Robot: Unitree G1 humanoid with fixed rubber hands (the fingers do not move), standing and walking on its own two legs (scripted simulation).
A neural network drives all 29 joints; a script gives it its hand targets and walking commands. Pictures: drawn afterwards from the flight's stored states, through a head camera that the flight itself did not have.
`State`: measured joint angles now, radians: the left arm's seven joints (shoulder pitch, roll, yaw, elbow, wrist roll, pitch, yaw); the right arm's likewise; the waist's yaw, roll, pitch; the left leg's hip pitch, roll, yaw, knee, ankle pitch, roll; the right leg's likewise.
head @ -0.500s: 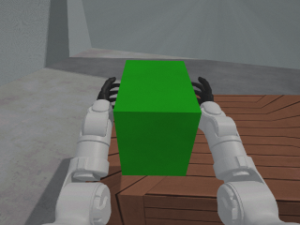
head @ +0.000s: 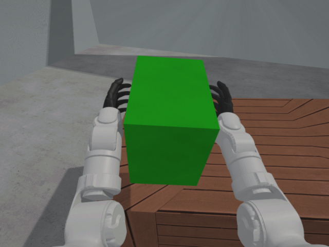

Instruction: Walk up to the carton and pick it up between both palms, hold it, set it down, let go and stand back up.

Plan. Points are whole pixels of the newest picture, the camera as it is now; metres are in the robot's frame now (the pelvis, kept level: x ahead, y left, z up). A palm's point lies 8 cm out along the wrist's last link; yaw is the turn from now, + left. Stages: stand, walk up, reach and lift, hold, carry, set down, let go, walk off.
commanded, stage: set down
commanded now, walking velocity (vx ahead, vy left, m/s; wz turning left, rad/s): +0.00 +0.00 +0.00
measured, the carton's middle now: (167, 120) +0.42 +0.03 +0.16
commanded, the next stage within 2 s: none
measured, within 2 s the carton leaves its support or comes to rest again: neither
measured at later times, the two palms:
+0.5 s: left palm (115, 116) +0.40 +0.16 +0.19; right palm (218, 120) +0.41 -0.11 +0.16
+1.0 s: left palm (122, 123) +0.41 +0.15 +0.16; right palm (219, 125) +0.43 -0.12 +0.13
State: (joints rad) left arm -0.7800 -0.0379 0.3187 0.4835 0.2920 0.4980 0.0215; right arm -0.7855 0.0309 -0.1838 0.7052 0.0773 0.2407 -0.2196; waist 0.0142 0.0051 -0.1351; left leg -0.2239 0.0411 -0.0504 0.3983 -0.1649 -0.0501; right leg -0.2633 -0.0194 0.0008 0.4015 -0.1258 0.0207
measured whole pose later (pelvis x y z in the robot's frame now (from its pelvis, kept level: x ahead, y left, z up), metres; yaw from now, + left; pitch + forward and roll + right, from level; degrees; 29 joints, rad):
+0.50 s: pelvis +0.01 +0.00 +0.00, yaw +0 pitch -1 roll +0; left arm -0.76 -0.06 0.34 0.48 0.33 0.41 0.02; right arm -0.79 0.03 -0.18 0.80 0.07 0.08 -0.20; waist 0.01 0.00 -0.05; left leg -0.20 0.04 -0.05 0.38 -0.17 -0.06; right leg -0.24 -0.02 0.00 0.39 -0.13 0.02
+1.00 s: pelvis +0.02 +0.00 +0.00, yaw +0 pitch +0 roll +0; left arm -0.71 -0.11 0.37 0.50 0.36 0.32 0.07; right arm -0.79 0.01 -0.18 0.92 0.03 -0.04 -0.16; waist 0.01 0.00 -0.03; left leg -0.19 0.05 -0.05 0.35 -0.17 -0.06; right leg -0.24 -0.01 0.00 0.38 -0.14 0.01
